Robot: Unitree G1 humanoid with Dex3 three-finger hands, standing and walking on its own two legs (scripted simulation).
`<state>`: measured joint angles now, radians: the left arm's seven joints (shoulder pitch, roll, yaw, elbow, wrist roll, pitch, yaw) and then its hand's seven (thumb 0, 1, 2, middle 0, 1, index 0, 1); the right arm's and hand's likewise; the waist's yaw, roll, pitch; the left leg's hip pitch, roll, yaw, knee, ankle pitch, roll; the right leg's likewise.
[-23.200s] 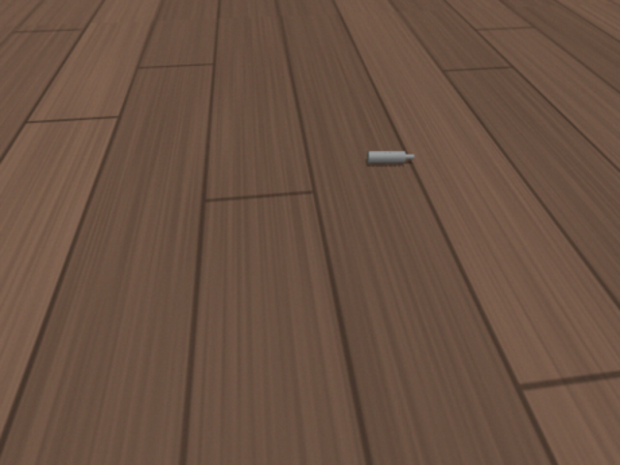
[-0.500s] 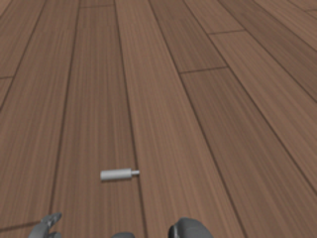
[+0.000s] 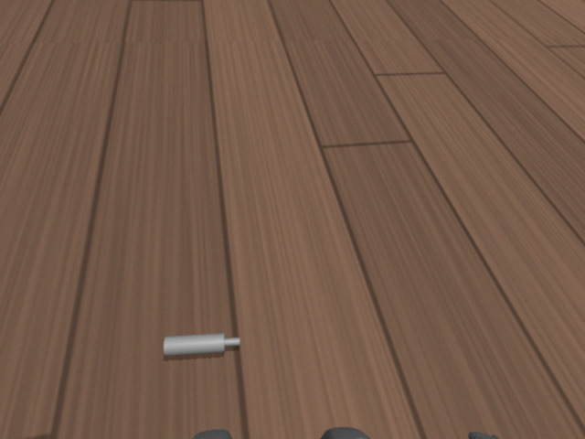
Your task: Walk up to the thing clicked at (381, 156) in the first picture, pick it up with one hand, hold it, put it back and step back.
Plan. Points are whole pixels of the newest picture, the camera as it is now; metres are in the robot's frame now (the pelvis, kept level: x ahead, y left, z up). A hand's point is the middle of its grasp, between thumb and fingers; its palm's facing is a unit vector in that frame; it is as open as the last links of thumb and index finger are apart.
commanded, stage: walk up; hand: left
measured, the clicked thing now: (203, 343) +0.46 +0.22 -0.73
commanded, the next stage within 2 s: none
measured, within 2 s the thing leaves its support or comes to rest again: neither
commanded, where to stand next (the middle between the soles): +0.08 +0.00 m, yaw +2 degrees
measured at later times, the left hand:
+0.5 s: hand out of the picture +0.11 +0.23 -0.13, palm faces -0.04 -0.92 -0.40, open 7.4 cm
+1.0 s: hand out of the picture +0.09 +0.24 -0.14, palm faces -0.07 -0.93 -0.35, open 7.4 cm
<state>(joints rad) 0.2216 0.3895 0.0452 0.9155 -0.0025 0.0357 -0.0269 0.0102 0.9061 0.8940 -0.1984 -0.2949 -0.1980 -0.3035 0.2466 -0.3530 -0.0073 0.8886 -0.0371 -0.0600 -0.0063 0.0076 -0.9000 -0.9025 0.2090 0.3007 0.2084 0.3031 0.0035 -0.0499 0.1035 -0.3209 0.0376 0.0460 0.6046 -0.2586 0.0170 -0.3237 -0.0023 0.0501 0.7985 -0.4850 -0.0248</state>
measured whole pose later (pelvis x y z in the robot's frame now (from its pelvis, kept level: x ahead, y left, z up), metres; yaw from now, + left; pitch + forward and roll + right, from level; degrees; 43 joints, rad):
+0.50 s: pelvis +0.01 -0.03 +0.01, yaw -1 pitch -3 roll +1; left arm 0.11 0.36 0.00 1.05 0.01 -0.03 0.00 0.01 0.90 0.89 -0.20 -0.30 -0.20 -0.30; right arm 0.07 -0.37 -0.01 1.06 -0.01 0.00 0.03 0.01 -0.90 -0.90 0.21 0.30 0.21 0.30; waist 0.00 0.03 0.08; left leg -0.21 0.05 0.05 0.47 -0.21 -0.03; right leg -0.14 -0.03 0.03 0.50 -0.31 0.03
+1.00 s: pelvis +0.01 -0.01 +0.02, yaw -1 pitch -2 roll +0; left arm 0.10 0.36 0.00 1.13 0.02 -0.01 -0.01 0.01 0.90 0.89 -0.20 -0.30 -0.20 -0.30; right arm 0.10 -0.35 -0.02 1.14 -0.02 0.00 0.03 0.01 -0.90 -0.90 0.21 0.30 0.21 0.30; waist -0.02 0.00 0.06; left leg -0.18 0.04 0.07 0.37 -0.15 -0.01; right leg -0.10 -0.04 0.04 0.36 -0.23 0.05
